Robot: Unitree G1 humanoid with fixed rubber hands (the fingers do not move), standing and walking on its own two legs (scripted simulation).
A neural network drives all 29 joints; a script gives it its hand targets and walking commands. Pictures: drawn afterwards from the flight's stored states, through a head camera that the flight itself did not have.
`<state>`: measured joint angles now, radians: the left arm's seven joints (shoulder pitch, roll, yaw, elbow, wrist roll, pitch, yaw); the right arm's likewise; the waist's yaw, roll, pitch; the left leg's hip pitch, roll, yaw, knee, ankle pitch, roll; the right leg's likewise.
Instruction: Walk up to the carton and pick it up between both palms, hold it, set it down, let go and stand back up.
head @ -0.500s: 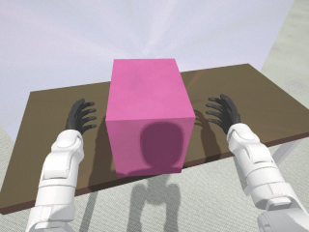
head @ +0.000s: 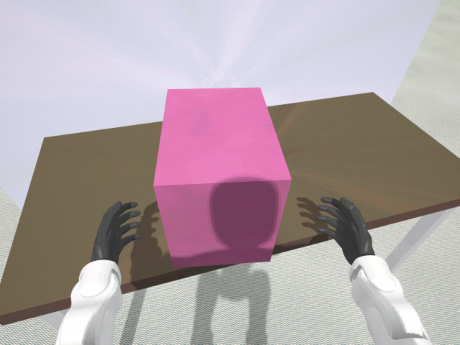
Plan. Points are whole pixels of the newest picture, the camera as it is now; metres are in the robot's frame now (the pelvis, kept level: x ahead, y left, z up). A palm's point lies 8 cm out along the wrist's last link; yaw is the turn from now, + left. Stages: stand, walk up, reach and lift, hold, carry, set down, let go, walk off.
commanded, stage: set down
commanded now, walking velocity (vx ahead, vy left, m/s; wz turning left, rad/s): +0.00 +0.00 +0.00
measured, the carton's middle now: (218, 174) +0.46 +0.04 +0.06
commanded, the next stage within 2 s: let go in 1.26 s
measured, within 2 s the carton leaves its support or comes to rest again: neither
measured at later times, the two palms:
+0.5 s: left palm (98, 298) +0.22 +0.23 +0.00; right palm (352, 290) +0.23 -0.19 +0.01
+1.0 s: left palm (94, 304) +0.21 +0.23 +0.00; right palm (351, 321) +0.20 -0.20 -0.04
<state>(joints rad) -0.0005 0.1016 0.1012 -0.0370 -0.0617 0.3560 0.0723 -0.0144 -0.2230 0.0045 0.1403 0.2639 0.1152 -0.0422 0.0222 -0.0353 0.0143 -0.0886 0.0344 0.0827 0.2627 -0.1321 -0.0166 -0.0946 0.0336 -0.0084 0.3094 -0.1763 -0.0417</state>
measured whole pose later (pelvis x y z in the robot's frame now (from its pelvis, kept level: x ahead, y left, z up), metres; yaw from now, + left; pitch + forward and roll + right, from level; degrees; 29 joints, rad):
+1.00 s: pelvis +0.01 +0.01 +0.00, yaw +1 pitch -4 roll +0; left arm 0.16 0.16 0.02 0.28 -0.02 0.08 -0.02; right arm 0.24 -0.22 0.00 0.44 0.06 -0.04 0.03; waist 0.05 0.01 0.01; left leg -0.05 0.02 0.07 0.28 -0.17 0.00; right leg -0.02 0.02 -0.02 0.27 -0.18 -0.03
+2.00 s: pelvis -0.02 +0.01 -0.01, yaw +2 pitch +0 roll +0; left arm 0.10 0.24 -0.01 0.30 0.00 -0.13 -0.04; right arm 0.30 -0.25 -0.03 0.70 -0.06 0.01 0.04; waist 0.02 -0.01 0.06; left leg -0.22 0.00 0.06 0.43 -0.21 0.02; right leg -0.22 0.01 -0.04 0.44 -0.19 -0.03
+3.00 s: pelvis -0.01 +0.01 -0.02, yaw +2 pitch +1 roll +1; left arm 0.15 0.19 0.03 0.28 0.02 -0.11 0.02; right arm 0.21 -0.17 -0.03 0.77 -0.04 0.02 0.05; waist 0.00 -0.02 -0.03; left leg -0.29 -0.01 0.06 0.53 -0.27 0.01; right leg -0.30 0.00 -0.04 0.56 -0.29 -0.03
